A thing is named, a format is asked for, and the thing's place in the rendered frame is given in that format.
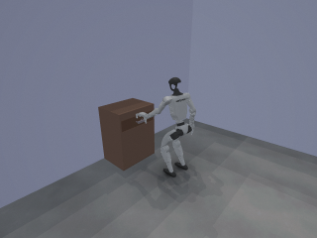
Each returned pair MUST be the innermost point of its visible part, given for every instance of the robot right shin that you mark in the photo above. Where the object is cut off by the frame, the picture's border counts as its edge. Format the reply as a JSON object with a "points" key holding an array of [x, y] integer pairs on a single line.
{"points": [[179, 153]]}

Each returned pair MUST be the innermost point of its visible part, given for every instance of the right robot upper arm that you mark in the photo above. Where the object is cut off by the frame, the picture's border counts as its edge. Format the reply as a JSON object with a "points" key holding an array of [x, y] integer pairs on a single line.
{"points": [[190, 103]]}

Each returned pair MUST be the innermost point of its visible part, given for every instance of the robot left forearm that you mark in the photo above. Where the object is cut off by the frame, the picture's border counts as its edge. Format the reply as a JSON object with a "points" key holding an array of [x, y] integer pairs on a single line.
{"points": [[151, 114]]}

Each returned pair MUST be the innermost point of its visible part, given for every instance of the robot right hand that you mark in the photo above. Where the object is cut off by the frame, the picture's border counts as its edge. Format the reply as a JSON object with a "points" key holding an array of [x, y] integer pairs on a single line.
{"points": [[193, 127]]}

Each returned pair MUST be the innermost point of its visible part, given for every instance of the robot right forearm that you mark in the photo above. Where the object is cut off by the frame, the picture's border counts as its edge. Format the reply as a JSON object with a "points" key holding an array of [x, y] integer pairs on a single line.
{"points": [[192, 117]]}

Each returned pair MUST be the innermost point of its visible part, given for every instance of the drawer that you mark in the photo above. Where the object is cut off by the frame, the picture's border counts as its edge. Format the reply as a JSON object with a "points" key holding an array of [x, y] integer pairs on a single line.
{"points": [[131, 122]]}

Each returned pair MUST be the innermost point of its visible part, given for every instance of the left robot upper arm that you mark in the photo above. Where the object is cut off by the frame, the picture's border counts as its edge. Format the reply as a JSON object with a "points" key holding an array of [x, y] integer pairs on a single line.
{"points": [[165, 101]]}

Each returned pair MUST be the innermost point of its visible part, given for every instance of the humanoid robot head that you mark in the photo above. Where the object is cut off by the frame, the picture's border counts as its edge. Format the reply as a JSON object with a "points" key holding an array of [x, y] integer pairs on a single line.
{"points": [[175, 81]]}

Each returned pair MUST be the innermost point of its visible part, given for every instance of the robot left hand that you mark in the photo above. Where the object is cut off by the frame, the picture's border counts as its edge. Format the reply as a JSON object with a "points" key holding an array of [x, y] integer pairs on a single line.
{"points": [[142, 114]]}

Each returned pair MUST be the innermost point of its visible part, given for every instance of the handle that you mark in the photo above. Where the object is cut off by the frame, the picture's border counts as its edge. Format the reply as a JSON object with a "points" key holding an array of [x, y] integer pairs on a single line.
{"points": [[141, 121]]}

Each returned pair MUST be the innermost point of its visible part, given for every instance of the cabinet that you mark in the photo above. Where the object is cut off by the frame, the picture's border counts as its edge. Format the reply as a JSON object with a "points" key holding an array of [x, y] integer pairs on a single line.
{"points": [[125, 149]]}

